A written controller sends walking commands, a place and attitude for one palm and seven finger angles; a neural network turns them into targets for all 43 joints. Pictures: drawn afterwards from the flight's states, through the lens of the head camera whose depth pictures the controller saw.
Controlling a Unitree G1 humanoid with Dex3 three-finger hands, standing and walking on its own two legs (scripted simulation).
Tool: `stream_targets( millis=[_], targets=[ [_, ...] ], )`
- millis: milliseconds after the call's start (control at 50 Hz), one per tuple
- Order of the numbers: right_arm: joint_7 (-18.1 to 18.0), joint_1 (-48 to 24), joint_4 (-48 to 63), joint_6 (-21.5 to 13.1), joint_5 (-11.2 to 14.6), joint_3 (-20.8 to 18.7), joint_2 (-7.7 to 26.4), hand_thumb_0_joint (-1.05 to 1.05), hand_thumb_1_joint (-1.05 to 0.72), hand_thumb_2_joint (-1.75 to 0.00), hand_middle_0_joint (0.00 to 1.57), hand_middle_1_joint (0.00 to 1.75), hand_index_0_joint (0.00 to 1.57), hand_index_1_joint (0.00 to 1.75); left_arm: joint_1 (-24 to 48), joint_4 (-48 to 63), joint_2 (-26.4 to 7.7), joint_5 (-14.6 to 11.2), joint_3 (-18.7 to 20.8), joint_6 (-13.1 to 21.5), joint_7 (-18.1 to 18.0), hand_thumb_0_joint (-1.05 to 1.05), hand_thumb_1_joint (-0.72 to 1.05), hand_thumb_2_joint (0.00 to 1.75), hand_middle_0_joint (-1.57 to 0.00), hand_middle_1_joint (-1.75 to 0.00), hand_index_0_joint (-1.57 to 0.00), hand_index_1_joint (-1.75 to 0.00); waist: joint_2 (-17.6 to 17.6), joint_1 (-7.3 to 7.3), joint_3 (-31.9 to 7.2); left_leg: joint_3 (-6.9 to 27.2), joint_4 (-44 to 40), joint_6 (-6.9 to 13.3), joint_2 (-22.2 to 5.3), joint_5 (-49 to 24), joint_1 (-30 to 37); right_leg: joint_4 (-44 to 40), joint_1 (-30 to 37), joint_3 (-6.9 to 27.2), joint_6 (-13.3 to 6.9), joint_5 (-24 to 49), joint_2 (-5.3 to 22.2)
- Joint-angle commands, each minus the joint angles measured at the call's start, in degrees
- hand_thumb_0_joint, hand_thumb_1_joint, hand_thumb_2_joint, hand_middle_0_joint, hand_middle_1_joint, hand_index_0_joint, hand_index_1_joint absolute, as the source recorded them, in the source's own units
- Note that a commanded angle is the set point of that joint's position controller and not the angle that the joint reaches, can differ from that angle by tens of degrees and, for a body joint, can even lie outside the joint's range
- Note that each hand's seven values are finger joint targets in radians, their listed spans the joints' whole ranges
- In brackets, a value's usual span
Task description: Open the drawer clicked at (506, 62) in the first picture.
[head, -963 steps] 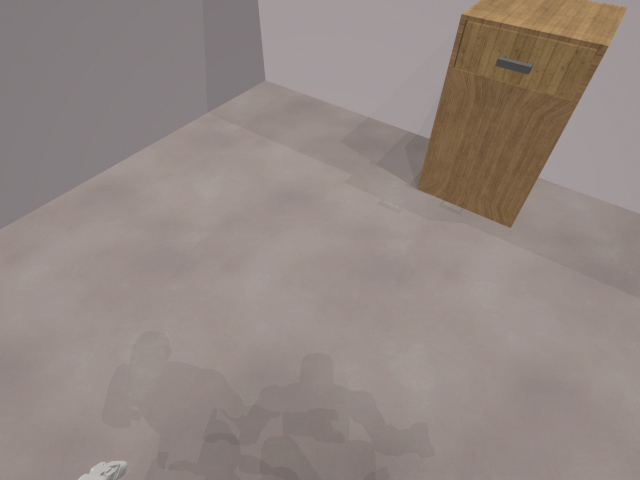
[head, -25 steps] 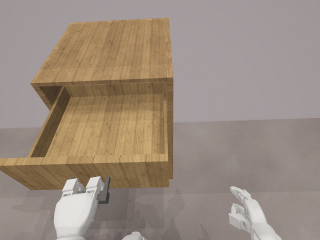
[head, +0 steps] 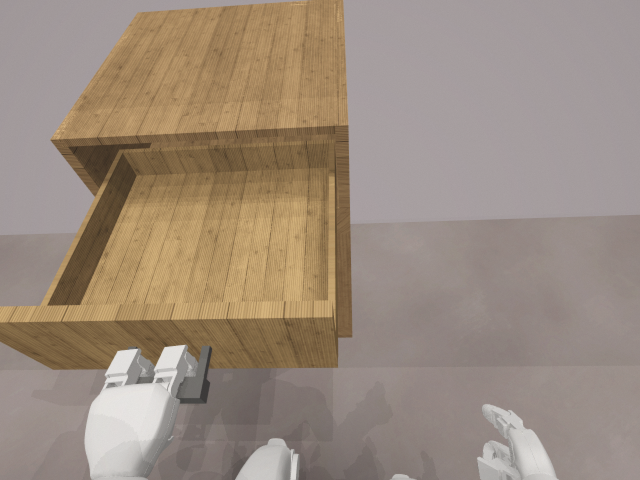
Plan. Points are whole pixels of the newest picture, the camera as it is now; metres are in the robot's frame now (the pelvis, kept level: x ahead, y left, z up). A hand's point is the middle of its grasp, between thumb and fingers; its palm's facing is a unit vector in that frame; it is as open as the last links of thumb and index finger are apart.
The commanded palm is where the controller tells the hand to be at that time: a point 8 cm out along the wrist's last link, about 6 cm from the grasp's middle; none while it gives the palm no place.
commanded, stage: open the thumb to release the handle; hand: left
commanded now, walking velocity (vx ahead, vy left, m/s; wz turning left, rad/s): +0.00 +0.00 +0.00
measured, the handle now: (164, 372) +0.24 +0.21 +0.01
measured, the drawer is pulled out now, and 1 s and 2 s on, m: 0.30 0.30 0.30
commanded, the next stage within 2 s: lift the hand off the handle in 0.32 s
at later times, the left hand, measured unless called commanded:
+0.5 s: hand (162, 424) +0.19 +0.21 -0.01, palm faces +0.01 -0.10 -1.00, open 13.6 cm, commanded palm +0.17 +0.21 +0.04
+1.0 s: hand (159, 412) +0.20 +0.21 +0.01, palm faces +0.01 -0.11 -0.99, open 13.6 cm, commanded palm +0.18 +0.21 +0.07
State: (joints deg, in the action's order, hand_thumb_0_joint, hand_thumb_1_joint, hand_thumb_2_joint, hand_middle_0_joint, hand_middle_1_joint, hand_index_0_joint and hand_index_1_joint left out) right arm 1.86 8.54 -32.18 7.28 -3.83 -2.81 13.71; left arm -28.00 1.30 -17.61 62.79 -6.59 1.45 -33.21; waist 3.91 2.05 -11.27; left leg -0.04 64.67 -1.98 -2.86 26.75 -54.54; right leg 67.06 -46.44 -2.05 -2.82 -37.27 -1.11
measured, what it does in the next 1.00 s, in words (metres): stands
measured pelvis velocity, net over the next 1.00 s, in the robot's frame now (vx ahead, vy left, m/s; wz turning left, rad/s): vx -0.02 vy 0.00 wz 0.01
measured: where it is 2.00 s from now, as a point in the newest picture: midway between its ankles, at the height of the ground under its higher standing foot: outside the picture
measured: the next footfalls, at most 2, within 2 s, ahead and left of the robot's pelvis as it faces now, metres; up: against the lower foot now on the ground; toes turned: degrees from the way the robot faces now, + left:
none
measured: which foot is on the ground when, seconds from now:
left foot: down 0.00-1.00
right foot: down 0.00-1.00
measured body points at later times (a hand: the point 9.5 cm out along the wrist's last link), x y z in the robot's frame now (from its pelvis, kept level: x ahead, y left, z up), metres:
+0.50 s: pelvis -0.02 -0.01 +0.01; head +0.02 -0.03 +0.46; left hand +0.18 +0.21 +0.05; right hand +0.18 -0.24 -0.09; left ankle +0.04 +0.14 -0.65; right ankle -0.04 -0.09 -0.65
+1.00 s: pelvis -0.02 +0.00 +0.02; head +0.02 -0.03 +0.47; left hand +0.19 +0.21 +0.06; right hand +0.17 -0.22 -0.09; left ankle +0.04 +0.14 -0.65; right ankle -0.04 -0.09 -0.65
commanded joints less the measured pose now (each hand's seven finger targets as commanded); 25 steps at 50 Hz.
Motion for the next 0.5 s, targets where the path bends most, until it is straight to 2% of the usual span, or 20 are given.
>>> stream_targets(
  millis=[0, 40, 60, 80, 100, 120, 140, 160, 200, 220, 240, 260, 320, 340, 360, 380, 400, 440, 460, 480],
  targets=[
    [-1.32, -5.67, 9.33, -3.23, 0.61, -1.18, 4.46, 0.00, -0.90, -0.90, 0.20, 0.30, 0.20, 0.30, 1.31, 6.45, -7.77, -1.72, 7.24, -3.99, -1.69, 0.00, 0.20, 0.60, -0.35, -1.27, -0.35, -1.27, -7.65, -0.23, -11.73, -1.52, -5.57, 4.15, 4.24, -14.16, 15.62, -14.22, 4.86, 2.61, 1.28, 34.91, -0.54],
    [-1.80, -6.57, 8.64, -3.29, 0.82, -0.66, 4.33, 0.00, -0.90, -0.90, 0.20, 0.30, 0.20, 0.30, 2.07, 5.26, -9.24, -1.64, 8.31, -4.31, -1.32, 0.00, 0.06, 0.54, -0.34, -1.26, -0.34, -1.26, -7.65, 0.56, -12.19, -1.83, -6.16, 4.08, 4.39, -13.63, 15.55, -14.90, 5.69, 3.63, 1.46, 34.74, -0.32],
    [-2.15, -6.24, 8.87, -3.45, 1.10, -0.70, 4.22, 0.00, -0.90, -0.90, 0.20, 0.30, 0.20, 0.30, 1.49, 4.32, -8.50, -1.67, 7.48, -4.60, -0.99, 0.00, -0.01, 0.51, -0.33, -1.25, -0.33, -1.25, -6.95, 0.33, -10.09, -1.88, -6.60, 4.16, 4.44, -12.74, 14.81, -15.52, 6.11, 3.51, 1.39, 34.01, -0.34],
    [-2.18, -6.59, 8.35, -3.32, 0.97, -0.56, 4.30, 0.00, -0.90, -0.90, 0.20, 0.30, 0.20, 0.30, 3.59, 4.79, -9.16, -1.52, 7.69, -4.49, -0.73, 0.00, -0.08, 0.48, -0.33, -1.24, -0.33, -1.24, -7.26, 0.32, -10.73, -1.84, -6.78, 4.08, 4.36, -12.65, 15.45, -15.81, 5.57, 3.71, 1.50, 33.09, -0.29],
    [-2.30, -6.42, 8.63, -3.49, 1.26, -0.55, 4.11, 0.00, -0.90, -0.90, 0.20, 0.30, 0.20, 0.30, 1.89, 3.89, -8.40, -1.67, 7.11, -4.63, -0.48, 0.00, -0.15, 0.45, -0.32, -1.24, -0.32, -1.24, -6.09, 0.56, -9.41, -1.79, -7.25, 4.16, 4.47, -12.37, 15.40, -16.26, 5.84, 3.46, 1.37, 32.47, -0.41],
    [-2.38, -6.38, 8.43, -3.57, 1.27, -0.45, 4.34, 0.00, -0.90, -0.90, 0.20, 0.30, 0.20, 0.30, 3.17, 3.68, -8.60, -1.85, 7.14, -4.71, -0.22, 0.00, -0.22, 0.42, -0.32, -1.23, -0.32, -1.23, -6.84, -0.05, -9.32, -1.68, -7.63, 4.22, 4.26, -12.10, 15.66, -16.69, 5.83, 3.35, 1.33, 31.73, -0.37],
    [-2.30, -6.79, 8.19, -3.53, 1.19, -0.26, 4.10, 0.00, -0.90, -0.90, 0.20, 0.30, 0.20, 0.30, 3.31, 3.35, -8.95, -1.62, 7.56, -4.32, -0.05, 0.00, -0.29, 0.39, -0.32, -1.22, -0.32, -1.22, -5.76, 0.65, -9.38, -1.71, -7.73, 4.06, 4.27, -11.96, 16.17, -16.56, 4.90, 3.34, 1.34, 30.27, -0.53],
    [-2.36, -6.54, 8.68, -3.64, 1.33, -0.43, 4.14, 0.00, -0.90, -0.90, 0.20, 0.30, 0.20, 0.30, 3.27, 3.30, -7.48, -1.61, 5.81, -4.37, 0.23, 0.00, -0.36, 0.36, -0.31, -1.22, -0.31, -1.22, -4.42, 0.05, -7.49, -1.58, -8.09, 4.19, 4.21, -10.89, 16.22, -17.14, 4.06, 2.94, 1.14, 27.98, -0.64],
    [-2.52, -6.55, 8.55, -3.63, 1.28, -0.42, 4.11, 0.00, -0.90, -0.90, 0.20, 0.30, 0.20, 0.30, 5.39, 2.86, -8.06, -1.74, 6.19, -4.12, 0.45, 0.00, -0.50, 0.30, -0.30, -1.20, -0.30, -1.20, -5.16, -0.15, -6.65, -1.47, -8.24, 4.28, 4.14, -9.66, 16.18, -18.02, 3.39, 2.99, 1.29, 25.37, -0.61],
    [-2.58, -6.62, 8.45, -3.69, 1.29, -0.39, 4.23, 0.00, -0.90, -0.90, 0.20, 0.30, 0.20, 0.30, 6.09, 2.88, -8.61, -1.75, 7.03, -4.04, 0.39, 0.00, -0.50, 0.30, -0.30, -1.20, -0.30, -1.20, -4.64, -0.16, -7.24, -1.38, -8.51, 4.23, 4.02, -9.79, 16.62, -18.15, 3.51, 3.15, 1.15, 24.84, -0.63],
    [-2.44, -7.11, 8.49, -3.56, 1.17, -0.16, 4.01, 0.00, -0.90, -0.90, 0.20, 0.30, 0.20, 0.30, 6.12, 2.61, -8.70, -1.46, 7.09, -3.82, 0.35, 0.00, -0.50, 0.30, -0.30, -1.20, -0.30, -1.20, -3.64, 0.57, -7.68, -1.46, -8.63, 4.05, 4.13, -9.32, 16.98, -17.98, 2.80, 3.08, 1.14, 22.95, -0.68],
    [-2.52, -6.62, 8.70, -3.78, 1.30, -0.40, 4.00, 0.00, -0.90, -0.90, 0.20, 0.30, 0.20, 0.30, 6.81, 2.45, -7.19, -1.57, 5.37, -3.78, 0.44, 0.00, -0.50, 0.30, -0.30, -1.20, -0.30, -1.20, -3.56, -0.27, -6.31, -1.37, -8.53, 4.31, 4.05, -9.21, 16.88, -18.34, 2.54, 3.00, 1.10, 23.46, -0.62],
    [-2.67, -6.78, 8.47, -3.85, 1.33, -0.38, 4.07, 0.00, -0.90, -0.90, 0.20, 0.30, 0.20, 0.30, 8.63, 1.49, -8.75, -1.55, 7.19, -3.58, 0.40, 0.00, -0.50, 0.30, -0.30, -1.20, -0.30, -1.20, -4.83, -0.15, -6.41, -1.19, -8.62, 4.23, 4.09, -8.38, 16.23, -18.81, 2.85, 3.30, 1.13, 21.60, -0.58],
    [-2.59, -7.43, 8.44, -3.84, 1.09, -0.30, 3.97, 0.00, -0.90, -0.90, 0.20, 0.30, 0.20, 0.30, 9.25, 2.28, -8.38, -1.25, 6.63, -3.20, 0.40, 0.00, -0.50, 0.30, -0.30, -1.20, -0.30, -1.20, -4.63, 0.22, -7.50, -1.38, -8.31, 4.18, 4.11, -8.71, 16.66, -18.46, 2.34, 3.38, 1.29, 21.85, -0.43],
    [-2.64, -6.92, 8.84, -3.98, 1.22, -0.56, 3.96, 0.00, -0.90, -0.90, 0.20, 0.30, 0.20, 0.30, 8.50, 1.86, -7.37, -1.05, 5.68, -3.29, 0.37, 0.00, -0.50, 0.30, -0.30, -1.20, -0.30, -1.20, -3.54, 0.02, -6.40, -1.23, -8.55, 4.23, 4.14, -8.66, 16.84, -18.38, 1.93, 2.91, 1.02, 21.65, -0.67],
    [-2.49, -7.28, 8.46, -3.82, 1.08, -0.43, 4.04, 0.00, -0.90, -0.90, 0.20, 0.30, 0.20, 0.30, 10.77, 2.69, -7.77, -0.88, 5.56, -3.08, 0.28, 0.00, -0.50, 0.30, -0.30, -1.20, -0.30, -1.20, -2.95, -0.12, -7.52, -1.30, -8.34, 4.17, 4.09, -8.79, 17.55, -18.38, 1.27, 3.08, 1.10, 21.20, -0.55],
    [-2.34, -6.89, 9.04, -4.02, 1.15, -0.65, 3.96, 0.00, -0.90, -0.90, 0.20, 0.30, 0.20, 0.30, 7.56, 2.51, -6.14, -1.06, 4.18, -3.36, 0.30, 0.00, -0.50, 0.30, -0.30, -1.20, -0.30, -1.20, -2.30, 0.24, -7.53, -1.32, -8.59, 4.23, 4.18, -9.09, 17.86, -18.36, 2.06, 2.77, 0.92, 21.64, -0.71],
    [-2.26, -7.22, 8.53, -3.73, 1.02, -0.45, 4.04, 0.00, -0.90, -0.90, 0.20, 0.30, 0.20, 0.30, 9.60, 2.24, -7.15, -0.84, 5.01, -3.54, 0.17, 0.00, -0.50, 0.30, -0.30, -1.20, -0.30, -1.20, -4.07, 0.03, -8.69, -1.33, -8.24, 4.21, 4.10, -9.91, 17.90, -17.93, 2.18, 2.90, 1.08, 23.16, -0.63],
    [-2.41, -6.83, 8.78, -3.78, 1.20, -0.58, 4.04, 0.00, -0.90, -0.90, 0.20, 0.30, 0.20, 0.30, 10.14, 1.81, -6.24, -0.75, 3.82, -3.78, 0.24, 0.00, -0.50, 0.30, -0.30, -1.20, -0.30, -1.20, -4.07, -0.61, -6.63, -1.15, -8.45, 4.29, 4.17, -9.18, 17.19, -18.23, 1.86, 2.62, 1.04, 22.58, -0.72],
    [-2.45, -7.35, 8.32, -3.70, 1.05, -0.48, 4.09, 0.00, -0.90, -0.90, 0.20, 0.30, 0.20, 0.30, 12.76, 2.05, -6.84, -0.61, 4.30, -3.66, 0.23, 0.00, -0.50, 0.30, -0.30, -1.20, -0.30, -1.20, -4.60, -0.63, -7.26, -1.19, -8.22, 4.24, 4.10, -9.00, 17.45, -18.42, 1.25, 2.93, 1.22, 21.98, -0.57]
  ],
)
